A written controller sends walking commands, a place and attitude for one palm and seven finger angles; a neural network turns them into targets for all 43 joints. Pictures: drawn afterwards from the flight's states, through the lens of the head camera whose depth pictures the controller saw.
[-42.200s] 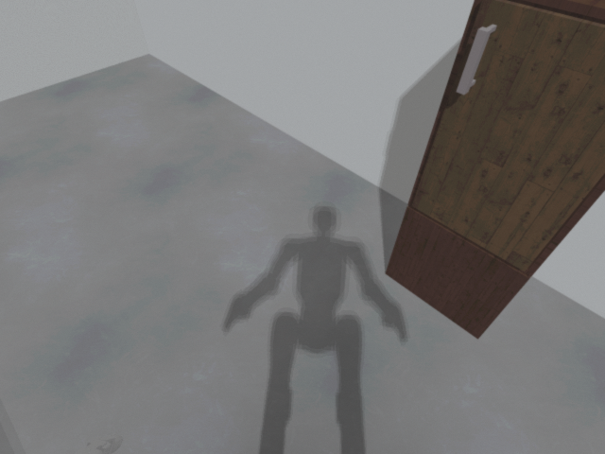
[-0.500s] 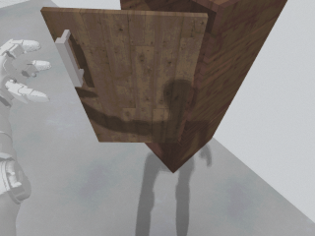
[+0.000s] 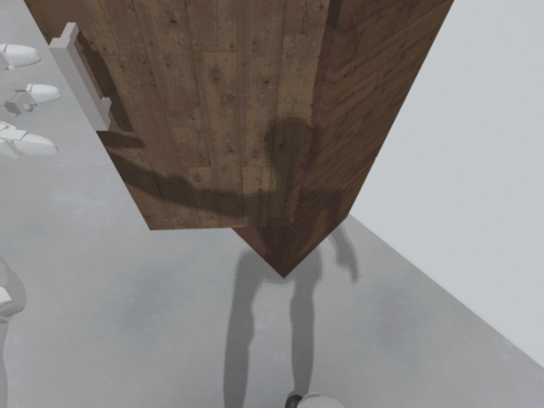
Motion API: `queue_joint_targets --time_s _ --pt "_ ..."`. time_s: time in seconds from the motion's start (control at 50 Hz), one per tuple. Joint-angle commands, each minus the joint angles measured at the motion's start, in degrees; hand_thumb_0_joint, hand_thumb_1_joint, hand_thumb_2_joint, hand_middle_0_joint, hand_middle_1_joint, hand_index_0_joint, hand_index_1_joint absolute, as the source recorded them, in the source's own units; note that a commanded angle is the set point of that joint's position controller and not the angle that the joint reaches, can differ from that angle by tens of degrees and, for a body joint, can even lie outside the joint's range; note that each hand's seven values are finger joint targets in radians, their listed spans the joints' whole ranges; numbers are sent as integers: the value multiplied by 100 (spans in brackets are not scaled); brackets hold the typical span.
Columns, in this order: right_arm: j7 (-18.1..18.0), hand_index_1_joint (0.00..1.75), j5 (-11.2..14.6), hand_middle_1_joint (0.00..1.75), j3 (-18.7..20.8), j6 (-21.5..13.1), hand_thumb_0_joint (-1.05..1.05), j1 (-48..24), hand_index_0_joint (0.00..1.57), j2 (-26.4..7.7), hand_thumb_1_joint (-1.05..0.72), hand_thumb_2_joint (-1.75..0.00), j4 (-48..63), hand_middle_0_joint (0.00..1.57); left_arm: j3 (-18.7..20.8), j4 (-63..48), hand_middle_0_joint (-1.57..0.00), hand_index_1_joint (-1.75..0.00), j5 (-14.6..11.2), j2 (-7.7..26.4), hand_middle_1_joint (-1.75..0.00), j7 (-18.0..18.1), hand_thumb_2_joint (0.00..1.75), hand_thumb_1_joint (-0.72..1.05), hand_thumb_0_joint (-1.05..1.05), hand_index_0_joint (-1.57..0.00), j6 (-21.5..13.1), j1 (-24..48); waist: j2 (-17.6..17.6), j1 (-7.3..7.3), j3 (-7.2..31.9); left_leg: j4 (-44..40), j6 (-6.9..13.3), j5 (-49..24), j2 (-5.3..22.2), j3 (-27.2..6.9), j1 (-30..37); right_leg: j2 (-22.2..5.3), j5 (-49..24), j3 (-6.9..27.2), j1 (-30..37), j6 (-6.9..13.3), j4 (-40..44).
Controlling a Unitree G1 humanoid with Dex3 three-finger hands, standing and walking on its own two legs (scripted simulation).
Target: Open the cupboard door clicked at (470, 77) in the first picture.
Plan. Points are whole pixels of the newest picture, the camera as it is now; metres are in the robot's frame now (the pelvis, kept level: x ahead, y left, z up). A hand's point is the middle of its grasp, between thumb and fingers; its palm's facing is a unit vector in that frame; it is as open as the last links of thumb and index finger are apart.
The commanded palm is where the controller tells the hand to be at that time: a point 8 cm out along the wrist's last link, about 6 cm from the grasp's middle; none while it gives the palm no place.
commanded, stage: move the hooked fingers beside the handle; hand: left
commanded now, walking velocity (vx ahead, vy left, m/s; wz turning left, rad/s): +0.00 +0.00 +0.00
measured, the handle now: (87, 80) +0.54 +0.22 +0.16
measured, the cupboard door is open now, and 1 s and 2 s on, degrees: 49 49 49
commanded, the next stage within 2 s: slide the fingers in behind the handle in 1.10 s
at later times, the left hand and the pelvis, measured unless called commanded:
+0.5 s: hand (25, 107) +0.49 +0.29 +0.15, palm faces -0.04 -1.00 +0.01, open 14.0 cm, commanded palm +0.47 +0.34 +0.15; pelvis +0.01 +0.01 +0.00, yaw +0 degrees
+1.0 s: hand (24, 109) +0.48 +0.28 +0.16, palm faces -0.01 -1.00 +0.03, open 14.0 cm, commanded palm +0.46 +0.34 +0.15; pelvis +0.02 +0.00 +0.00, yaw +1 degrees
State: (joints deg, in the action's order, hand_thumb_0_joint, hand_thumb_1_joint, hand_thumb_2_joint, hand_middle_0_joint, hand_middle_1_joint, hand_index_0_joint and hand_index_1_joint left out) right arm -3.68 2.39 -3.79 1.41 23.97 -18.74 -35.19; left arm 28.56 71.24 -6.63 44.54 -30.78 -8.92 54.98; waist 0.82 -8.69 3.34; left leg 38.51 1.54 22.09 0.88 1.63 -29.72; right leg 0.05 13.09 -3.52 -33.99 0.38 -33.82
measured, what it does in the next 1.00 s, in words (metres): stands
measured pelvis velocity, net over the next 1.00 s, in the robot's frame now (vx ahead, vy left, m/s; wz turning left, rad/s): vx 0.02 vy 0.00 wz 0.02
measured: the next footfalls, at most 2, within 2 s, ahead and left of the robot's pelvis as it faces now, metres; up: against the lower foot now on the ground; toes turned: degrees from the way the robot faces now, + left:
none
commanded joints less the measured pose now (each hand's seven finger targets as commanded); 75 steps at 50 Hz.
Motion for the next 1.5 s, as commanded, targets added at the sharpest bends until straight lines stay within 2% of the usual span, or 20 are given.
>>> queue_joint_targets --time_s 0.0,0.12,0.18,0.24,0.28,0.32,0.44,0.58,0.72,0.8,0.88,0.9,1.0,1.04,1.12,1.18,1.26,1.32,1.42,1.48 --pt "-59 30 -20 30 391 -59 0 617 20 -1025 -90 -90 521 20 651 -1299 -30 -120 -157 2449 -120 6 30 -50 0 -30 -561 2171 416 308 2321 -433 41 -2019 -72 -272 320 43 -1728 316 1903 90 0" --pt "-60 30 -7 30 418 11 0 682 20 -1018 -90 -90 419 20 536 -1418 -30 -120 -220 2347 -120 -222 30 -50 0 -30 -652 2334 757 209 2300 -391 12 -2194 -38 -314 610 92 -1640 272 1581 89 34" --pt "-64 30 -2 30 436 -14 0 692 20 -993 -90 -90 410 20 115 -1445 -30 -120 -304 1768 -120 -332 30 -50 0 -30 -534 2250 992 137 2236 -379 -34 -2437 -12 -328 932 124 -1497 196 1233 118 71" --pt "-73 30 -10 30 410 -14 0 760 20 -1045 -90 -90 309 20 101 -978 -30 -120 -358 1719 -120 -370 30 -50 0 -30 -339 2252 369 22 1882 -401 6 -2045 16 -382 557 122 -1349 156 1113 82 102" --pt "-96 30 -14 30 409 -54 0 739 20 -1037 -90 -90 311 20 -100 -1168 -30 -120 -373 1534 -120 -343 30 -50 0 -30 -337 2639 606 -53 1855 -405 -22 -2076 9 -402 666 121 -1290 137 967 106 86" --pt "-76 30 -48 30 422 -69 0 784 20 -1004 -90 -90 297 20 -36 -1432 -30 -120 -248 1703 -120 -252 30 -50 0 -30 -395 2676 1081 20 2222 -304 -127 -2560 15 -443 1027 125 -1397 129 889 132 18" --pt "-32 30 -90 30 447 -70 0 798 20 -962 -90 -90 321 20 165 -1780 -30 -120 -330 1719 -120 -61 30 -50 0 -30 -567 2688 1014 96 2745 -143 -267 -3570 106 -541 1491 158 -1846 93 1027 123 -90" --pt "89 30 -71 30 460 21 0 708 20 -942 -90 -90 517 20 260 -1762 -30 -120 -292 1659 -120 35 30 -50 0 -30 -286 1765 852 356 2513 -165 -275 -4223 115 -496 1266 146 -2302 56 1327 135 -152" --pt "116 30 -42 30 488 47 0 614 20 -917 -90 -90 581 20 96 -2139 -30 -120 -466 1278 -120 -23 30 -50 0 -30 -257 1791 591 232 2320 -194 -165 -3936 104 -420 1246 155 -2408 96 1380 86 -102" --pt "58 30 -64 30 497 8 0 630 20 -901 -90 -90 479 20 220 -2513 -30 -120 -484 1472 -120 -1 30 -50 0 -30 -392 2200 923 234 2747 -133 -229 -4190 92 -468 1616 148 -2469 119 1425 110 -114" --pt "21 30 -45 30 446 -24 0 559 20 -872 -90 -90 384 20 -138 -2068 -30 -120 -487 1100 -120 -12 30 -50 0 -30 -329 2291 812 104 2262 -206 -170 -3677 67 -409 1322 133 -2273 101 1315 107 -21" --pt "9 30 -51 30 439 -25 0 569 20 -897 -90 -90 323 20 104 -1824 -30 -120 -438 1387 -120 14 30 -50 0 -30 -280 2240 687 154 2159 -217 -141 -3437 50 -413 1127 122 -2243 113 1365 104 -29" --pt "-25 30 -27 30 386 -29 0 516 20 -896 -90 -90 403 20 28 -1499 -30 -120 -236 1559 -120 37 30 -50 0 -30 -262 2272 819 174 2178 -276 -72 -2841 -40 -347 744 62 -2153 182 1540 115 -78" --pt "-29 30 -30 30 385 -35 0 533 20 -918 -90 -90 419 20 59 -1424 -30 -120 -223 1652 -120 38 30 -50 0 -30 -342 2306 542 137 2204 -264 -38 -2657 -32 -342 625 66 -2132 208 1608 97 -73" --pt "-49 30 -31 30 398 -16 0 521 20 -930 -90 -90 505 20 373 -1785 -30 -120 -296 2038 -120 -40 30 -50 0 -30 -581 2437 769 261 2753 -230 -57 -2899 -39 -353 809 63 -2355 248 1889 111 -160" --pt "-42 30 -17 30 410 6 0 536 20 -922 -90 -90 495 20 167 -1667 -30 -120 -377 1705 -120 -137 30 -50 0 -30 -558 2227 748 221 2579 -232 -64 -3092 -4 -344 912 83 -2296 206 1706 107 -109" --pt "-41 30 10 30 398 -18 0 523 20 -966 -90 -90 446 20 -77 -1329 -30 -120 -371 1447 -120 -165 30 -50 0 -30 -283 2211 465 98 1991 -369 12 -2191 -16 -336 547 75 -1712 176 1381 72 37" --pt "-56 30 -14 30 407 -72 0 547 20 -938 -90 -90 429 20 -127 -1673 -30 -120 -363 1420 -120 -108 30 -50 0 -30 -338 2550 867 92 2273 -357 -21 -2265 -31 -363 809 75 -1639 192 1360 107 31" --pt "-63 30 -33 30 374 -108 0 566 20 -926 -90 -90 381 20 -82 -1547 -30 -120 -397 1386 -120 36 30 -50 0 -30 -461 2545 548 58 2115 -381 -19 -2042 -4 -377 595 89 -1520 186 1380 104 26" --pt "-70 30 -37 30 391 -146 0 594 20 -927 -90 -90 384 20 -82 -1629 -30 -120 -323 1411 -120 131 30 -50 0 -30 -471 2613 846 104 2212 -381 -40 -2184 3 -386 751 81 -1479 179 1311 138 3"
